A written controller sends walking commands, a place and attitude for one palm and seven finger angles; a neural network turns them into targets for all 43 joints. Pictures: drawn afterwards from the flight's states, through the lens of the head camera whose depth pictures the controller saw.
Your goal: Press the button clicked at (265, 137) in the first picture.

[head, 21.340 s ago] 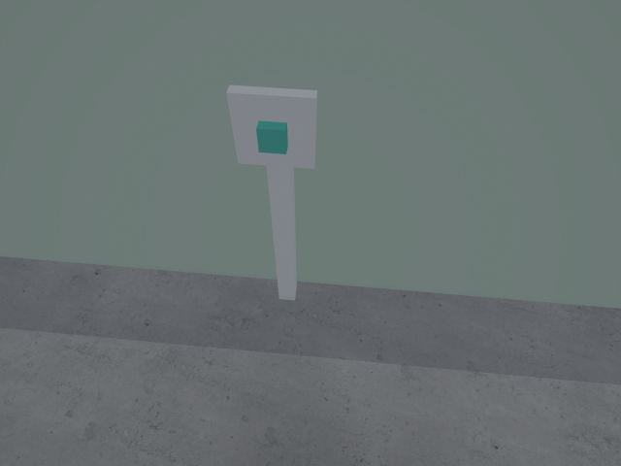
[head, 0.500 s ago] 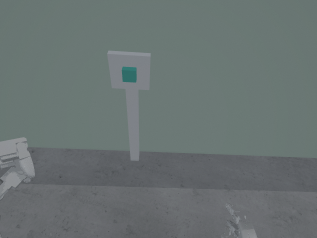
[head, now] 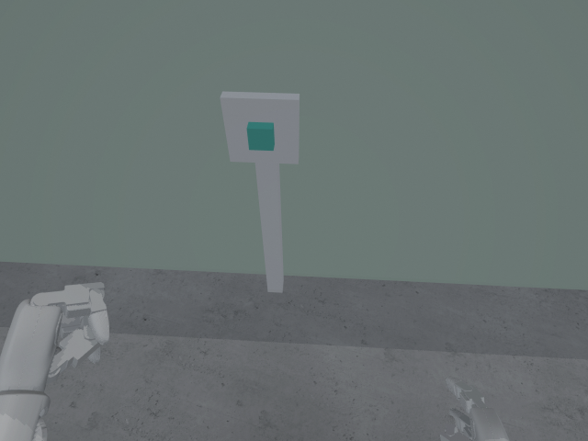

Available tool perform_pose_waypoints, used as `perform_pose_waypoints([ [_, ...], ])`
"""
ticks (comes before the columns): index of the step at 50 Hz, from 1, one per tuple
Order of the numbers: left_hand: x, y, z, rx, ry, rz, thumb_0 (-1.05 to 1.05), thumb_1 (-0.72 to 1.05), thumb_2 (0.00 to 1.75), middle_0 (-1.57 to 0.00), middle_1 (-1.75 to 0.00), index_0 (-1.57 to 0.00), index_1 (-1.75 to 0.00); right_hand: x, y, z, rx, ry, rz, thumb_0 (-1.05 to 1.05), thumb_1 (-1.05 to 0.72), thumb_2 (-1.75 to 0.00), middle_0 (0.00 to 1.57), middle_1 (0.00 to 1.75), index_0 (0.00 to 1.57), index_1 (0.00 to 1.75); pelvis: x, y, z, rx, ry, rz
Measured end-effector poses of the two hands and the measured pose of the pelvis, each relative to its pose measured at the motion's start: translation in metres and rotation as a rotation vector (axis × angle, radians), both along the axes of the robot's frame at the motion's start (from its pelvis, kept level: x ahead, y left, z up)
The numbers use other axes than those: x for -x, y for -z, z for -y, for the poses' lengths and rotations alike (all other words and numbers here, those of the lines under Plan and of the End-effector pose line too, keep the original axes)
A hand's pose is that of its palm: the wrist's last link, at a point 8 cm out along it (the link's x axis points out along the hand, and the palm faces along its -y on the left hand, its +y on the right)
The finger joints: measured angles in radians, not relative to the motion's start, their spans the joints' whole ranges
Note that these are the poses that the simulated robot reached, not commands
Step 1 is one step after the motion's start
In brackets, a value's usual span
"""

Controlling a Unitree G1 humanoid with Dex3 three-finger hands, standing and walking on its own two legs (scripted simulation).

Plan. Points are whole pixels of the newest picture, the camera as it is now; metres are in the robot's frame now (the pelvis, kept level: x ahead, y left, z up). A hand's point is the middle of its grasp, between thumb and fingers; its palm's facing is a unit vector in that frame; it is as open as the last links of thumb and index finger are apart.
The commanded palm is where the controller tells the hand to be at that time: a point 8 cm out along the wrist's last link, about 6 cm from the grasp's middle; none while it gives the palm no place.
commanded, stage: let the arm hang, fingers relaxed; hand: left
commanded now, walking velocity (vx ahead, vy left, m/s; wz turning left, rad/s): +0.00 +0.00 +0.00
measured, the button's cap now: (261, 135) +0.77 +0.14 +0.00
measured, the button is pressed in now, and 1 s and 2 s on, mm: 0 0 0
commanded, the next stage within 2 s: stand and wait in 1.04 s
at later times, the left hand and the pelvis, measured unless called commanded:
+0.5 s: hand out of the picture -0.06 +0.21 -0.16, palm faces +0.02 -0.96 -0.27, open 5.3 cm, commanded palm none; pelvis -0.02 -0.01 +0.01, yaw +1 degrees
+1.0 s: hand out of the picture +0.06 +0.20 -0.16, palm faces +0.01 -0.97 -0.26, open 7.3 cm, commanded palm none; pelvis +0.00 -0.01 +0.01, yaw +0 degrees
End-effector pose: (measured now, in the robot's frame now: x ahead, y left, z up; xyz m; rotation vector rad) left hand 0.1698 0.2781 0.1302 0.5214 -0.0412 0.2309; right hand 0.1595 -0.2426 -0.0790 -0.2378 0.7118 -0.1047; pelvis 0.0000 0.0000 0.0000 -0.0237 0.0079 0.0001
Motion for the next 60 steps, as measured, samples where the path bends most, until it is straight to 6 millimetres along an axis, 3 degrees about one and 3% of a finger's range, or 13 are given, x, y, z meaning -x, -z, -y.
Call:
perform_pose_waypoints([
  [3, -0.002, 0.096, -0.010, 0.120, -0.095, -0.383, 0.00, 0.90, 0.90, -1.27, -1.47, -1.27, -1.46, 0.009, 0.019, 0.014, 0.004, 0.012, -0.100, 0.01, -0.90, -0.90, 0.20, 0.30, 0.20, 0.30, 0.004, 0.004, -0.001, -0.006, -0.008, 0.013],
  [5, 0.016, 0.155, -0.005, 0.199, -0.150, -0.624, 0.00, 0.90, 0.90, -1.23, -1.43, -1.23, -1.42, 0.023, 0.024, 0.023, 0.014, 0.031, -0.157, 0.01, -0.90, -0.90, 0.20, 0.30, 0.20, 0.30, 0.007, 0.005, 0.001, -0.013, -0.008, 0.024],
  [7, 0.044, 0.202, 0.008, 0.262, -0.175, -0.835, 0.00, 0.91, 0.90, -1.18, -1.38, -1.17, -1.37, 0.041, 0.026, 0.030, 0.029, 0.051, -0.219, 0.01, -0.90, -0.90, 0.20, 0.30, 0.20, 0.30, 0.009, 0.004, 0.003, -0.017, -0.005, 0.034],
  [10, 0.094, 0.247, 0.033, 0.338, -0.182, -1.087, 0.01, 0.91, 0.90, -1.09, -1.29, -1.08, -1.28, 0.074, 0.029, 0.038, 0.053, 0.083, -0.332, 0.01, -0.90, -0.90, 0.20, 0.30, 0.20, 0.30, 0.013, 0.001, 0.007, -0.016, -0.002, 0.042],
  [13, 0.142, 0.268, 0.050, 0.419, -0.238, -1.239, 0.01, 0.91, 0.90, -0.99, -1.18, -0.98, -1.18, 0.110, 0.032, 0.042, 0.070, 0.110, -0.463, 0.00, -0.90, -0.90, 0.20, 0.30, 0.20, 0.30, 0.015, -0.002, 0.010, -0.012, -0.004, 0.040],
  [19, 0.206, 0.270, 0.039, 0.432, -0.356, -1.403, 0.01, 0.90, 0.90, -0.79, -0.96, -0.77, -0.97, 0.168, 0.042, 0.035, 0.057, 0.141, -0.677, 0.00, -0.90, -0.90, 0.20, 0.30, 0.20, 0.30, 0.016, -0.006, 0.012, -0.004, -0.014, 0.040],
  [25, 0.228, 0.260, 0.024, 0.393, -0.426, -1.459, 0.01, 0.91, 0.90, -0.58, -0.72, -0.56, -0.72, 0.188, 0.052, 0.017, -0.001, 0.154, -0.741, 0.00, -0.90, -0.90, 0.20, 0.30, 0.20, 0.30, 0.015, -0.008, 0.011, -0.007, -0.013, 0.046],
  [29, 0.218, 0.256, 0.018, 0.372, -0.433, -1.435, 0.01, 0.91, 0.90, -0.43, -0.56, -0.42, -0.56, 0.184, 0.058, 0.007, -0.035, 0.150, -0.728, 0.00, -0.90, -0.90, 0.20, 0.30, 0.20, 0.30, 0.015, -0.008, 0.010, -0.010, -0.010, 0.048],
  [35, 0.183, 0.253, 0.018, 0.363, -0.399, -1.346, 0.00, 0.91, 0.90, -0.28, -0.40, -0.28, -0.39, 0.162, 0.061, 0.001, -0.058, 0.136, -0.666, 0.00, -0.90, -0.90, 0.20, 0.30, 0.20, 0.30, 0.012, -0.008, 0.010, -0.017, -0.009, 0.050],
  [46, 0.124, 0.252, 0.033, 0.373, -0.311, -1.231, 0.00, 0.91, 0.90, -0.21, -0.31, -0.21, -0.30, 0.120, 0.053, 0.017, -0.026, 0.129, -0.569, 0.00, -0.90, -0.90, 0.20, 0.30, 0.20, 0.30, 0.004, -0.010, 0.013, -0.021, -0.006, 0.050],
  [52, 0.113, 0.252, 0.036, 0.374, -0.298, -1.231, 0.00, 0.91, 0.90, -0.21, -0.30, -0.20, -0.30, 0.111, 0.048, 0.028, -0.001, 0.134, -0.565, 0.00, -0.90, -0.90, 0.20, 0.30, 0.20, 0.30, -0.002, -0.011, 0.015, -0.020, -0.004, 0.047],
  [60, 0.114, 0.252, 0.033, 0.360, -0.316, -1.264, 0.00, 0.91, 0.90, -0.21, -0.30, -0.20, -0.30, 0.107, 0.047, 0.036, 0.015, 0.138, -0.585, 0.00, -0.90, -0.90, 0.20, 0.30, 0.20, 0.30, -0.008, -0.012, 0.017, -0.020, 0.002, 0.044],
])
